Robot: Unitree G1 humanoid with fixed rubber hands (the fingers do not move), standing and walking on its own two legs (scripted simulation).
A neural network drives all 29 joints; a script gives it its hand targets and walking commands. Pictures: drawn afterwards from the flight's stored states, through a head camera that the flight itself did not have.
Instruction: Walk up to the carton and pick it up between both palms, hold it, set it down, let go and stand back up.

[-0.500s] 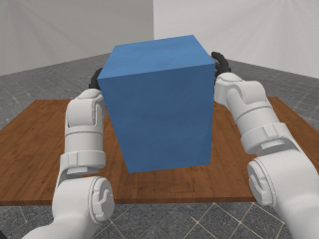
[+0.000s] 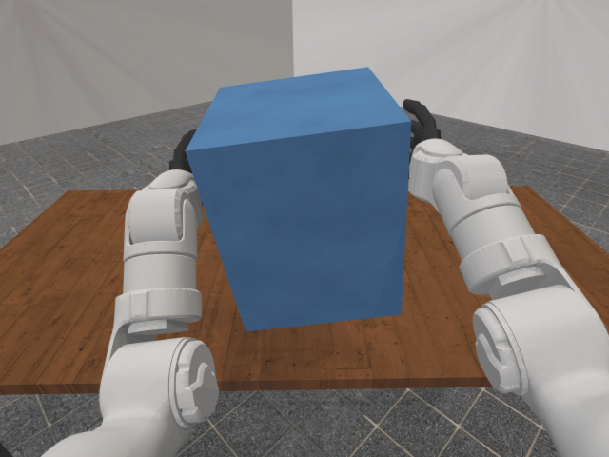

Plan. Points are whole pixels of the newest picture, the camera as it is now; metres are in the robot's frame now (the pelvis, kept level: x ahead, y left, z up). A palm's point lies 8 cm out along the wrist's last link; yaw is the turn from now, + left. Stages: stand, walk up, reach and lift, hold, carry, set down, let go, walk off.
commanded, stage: hold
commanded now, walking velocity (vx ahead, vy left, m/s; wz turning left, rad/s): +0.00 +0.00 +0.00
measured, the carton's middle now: (307, 197) +0.39 +0.00 +0.25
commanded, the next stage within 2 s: set down in 0.54 s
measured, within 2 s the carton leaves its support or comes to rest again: neither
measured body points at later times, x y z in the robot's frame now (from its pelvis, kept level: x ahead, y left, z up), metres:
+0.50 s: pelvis +0.00 +0.00 +0.00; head -0.08 +0.01 +0.44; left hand +0.39 +0.15 +0.28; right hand +0.39 -0.14 +0.31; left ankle +0.00 +0.13 -0.75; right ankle +0.01 -0.11 -0.75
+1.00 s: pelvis +0.01 +0.00 +0.00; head -0.06 +0.03 +0.45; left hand +0.42 +0.16 +0.26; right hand +0.41 -0.13 +0.28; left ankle +0.00 +0.13 -0.75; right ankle +0.01 -0.11 -0.75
